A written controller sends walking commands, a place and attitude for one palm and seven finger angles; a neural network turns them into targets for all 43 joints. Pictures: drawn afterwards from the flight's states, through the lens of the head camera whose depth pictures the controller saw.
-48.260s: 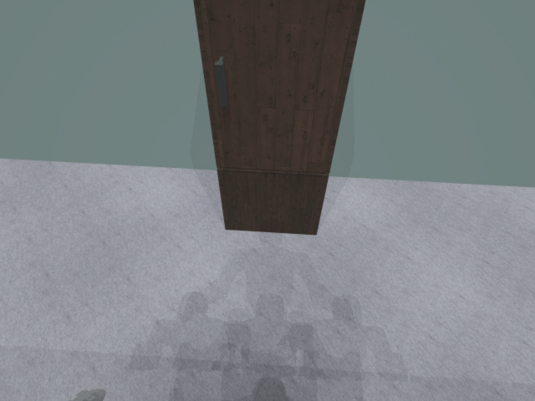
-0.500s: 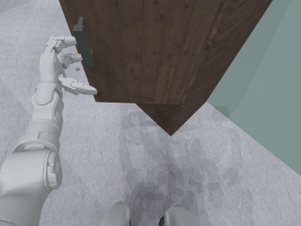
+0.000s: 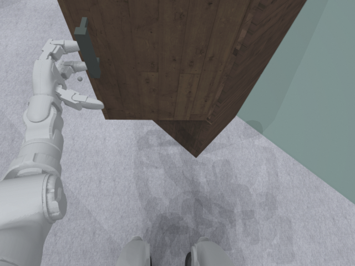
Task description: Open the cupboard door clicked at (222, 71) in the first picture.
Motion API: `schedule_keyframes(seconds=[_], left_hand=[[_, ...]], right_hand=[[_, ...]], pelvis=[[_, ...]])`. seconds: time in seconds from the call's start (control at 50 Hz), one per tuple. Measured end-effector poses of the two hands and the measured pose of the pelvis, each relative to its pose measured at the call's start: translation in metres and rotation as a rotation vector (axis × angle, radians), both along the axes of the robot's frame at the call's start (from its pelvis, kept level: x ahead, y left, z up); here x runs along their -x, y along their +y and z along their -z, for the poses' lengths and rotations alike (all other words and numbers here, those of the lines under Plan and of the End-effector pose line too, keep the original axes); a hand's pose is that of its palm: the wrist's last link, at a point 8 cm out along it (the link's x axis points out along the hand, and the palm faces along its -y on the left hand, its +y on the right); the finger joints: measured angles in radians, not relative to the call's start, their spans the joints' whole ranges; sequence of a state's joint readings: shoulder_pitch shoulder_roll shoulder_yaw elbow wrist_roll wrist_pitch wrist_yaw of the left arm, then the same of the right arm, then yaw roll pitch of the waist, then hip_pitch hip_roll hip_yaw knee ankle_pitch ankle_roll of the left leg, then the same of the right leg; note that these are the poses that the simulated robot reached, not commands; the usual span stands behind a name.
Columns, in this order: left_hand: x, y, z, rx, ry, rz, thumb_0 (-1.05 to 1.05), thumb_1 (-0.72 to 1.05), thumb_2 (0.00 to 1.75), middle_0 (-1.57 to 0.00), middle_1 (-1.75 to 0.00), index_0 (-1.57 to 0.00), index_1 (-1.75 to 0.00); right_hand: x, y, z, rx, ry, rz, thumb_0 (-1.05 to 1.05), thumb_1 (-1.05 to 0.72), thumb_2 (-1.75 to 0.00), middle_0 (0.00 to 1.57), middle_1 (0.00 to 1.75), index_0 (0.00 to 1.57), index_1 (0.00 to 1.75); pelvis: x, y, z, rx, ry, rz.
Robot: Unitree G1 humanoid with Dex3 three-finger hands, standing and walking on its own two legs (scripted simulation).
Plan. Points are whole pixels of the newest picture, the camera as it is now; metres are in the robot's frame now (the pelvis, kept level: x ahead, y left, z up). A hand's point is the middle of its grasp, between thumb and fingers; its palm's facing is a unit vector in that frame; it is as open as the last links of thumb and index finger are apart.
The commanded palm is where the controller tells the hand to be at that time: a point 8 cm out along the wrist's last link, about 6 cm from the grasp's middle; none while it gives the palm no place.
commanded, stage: move the hooked fingers beside the handle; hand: left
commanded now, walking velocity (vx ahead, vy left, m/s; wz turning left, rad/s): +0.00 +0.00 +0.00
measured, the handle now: (90, 49) +0.59 +0.18 +0.08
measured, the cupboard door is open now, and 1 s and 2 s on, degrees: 45 45 45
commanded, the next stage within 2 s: slide the fingers in behind the handle in 1.98 s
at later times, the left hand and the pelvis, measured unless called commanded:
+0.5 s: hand (77, 82) +0.49 +0.20 +0.08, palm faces +0.02 -1.00 -0.02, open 14.2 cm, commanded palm +0.47 +0.24 +0.08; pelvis +0.01 +0.00 +0.00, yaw -1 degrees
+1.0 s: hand (60, 82) +0.49 +0.23 +0.08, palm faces +0.03 -1.00 -0.02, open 14.0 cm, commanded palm +0.47 +0.27 +0.08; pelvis +0.00 -0.01 +0.00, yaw -2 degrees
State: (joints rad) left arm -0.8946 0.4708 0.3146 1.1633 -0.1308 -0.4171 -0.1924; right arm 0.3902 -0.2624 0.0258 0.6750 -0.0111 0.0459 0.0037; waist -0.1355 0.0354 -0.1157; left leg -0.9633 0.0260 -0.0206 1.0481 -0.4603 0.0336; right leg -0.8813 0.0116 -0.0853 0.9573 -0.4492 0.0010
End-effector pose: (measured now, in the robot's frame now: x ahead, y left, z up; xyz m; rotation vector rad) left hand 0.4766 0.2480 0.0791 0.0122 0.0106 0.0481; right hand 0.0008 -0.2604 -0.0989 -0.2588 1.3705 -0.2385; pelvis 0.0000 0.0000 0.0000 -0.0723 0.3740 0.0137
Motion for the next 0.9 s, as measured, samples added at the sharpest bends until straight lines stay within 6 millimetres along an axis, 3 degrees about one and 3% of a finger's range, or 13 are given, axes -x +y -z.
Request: schedule_keyframes(seconds=[0.58, 0.9], left_hand=[[0.011, 0.005, -0.001, -0.006, 0.005, 0.025, -0.01, -0.50, 0.30, -0.30, -1.20, -0.28, -1.19], [0.012, 0.027, -0.002, -0.006, 0.017, 0.015, -0.01, -0.50, 0.30, -0.30, -1.20, -0.30, -1.20]], right_hand=[[-0.016, -0.005, -0.003, 0.009, -0.062, 0.037, 0.00, -0.91, -0.90, 0.20, 0.30, 0.20, 0.30], [-0.005, -0.016, -0.005, 0.048, -0.050, 0.038, 0.00, -0.91, -0.90, 0.20, 0.30, 0.20, 0.30]], pelvis=[[-0.006, -0.004, -0.005, -0.011, -0.025, 0.031], [0.002, -0.008, -0.001, -0.009, -0.018, 0.030]])
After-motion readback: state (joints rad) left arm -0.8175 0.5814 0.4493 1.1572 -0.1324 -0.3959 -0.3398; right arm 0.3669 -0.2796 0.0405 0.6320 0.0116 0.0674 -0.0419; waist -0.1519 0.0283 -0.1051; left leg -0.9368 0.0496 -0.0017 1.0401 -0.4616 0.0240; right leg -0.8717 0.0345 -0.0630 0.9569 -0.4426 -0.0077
